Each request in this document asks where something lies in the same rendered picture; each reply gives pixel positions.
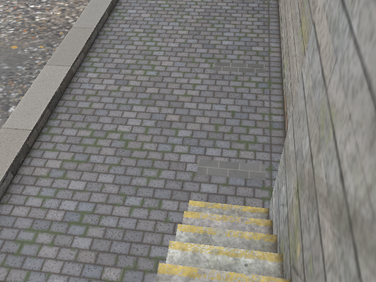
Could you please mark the stairs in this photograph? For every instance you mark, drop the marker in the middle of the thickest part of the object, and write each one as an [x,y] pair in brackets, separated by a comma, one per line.
[223,243]

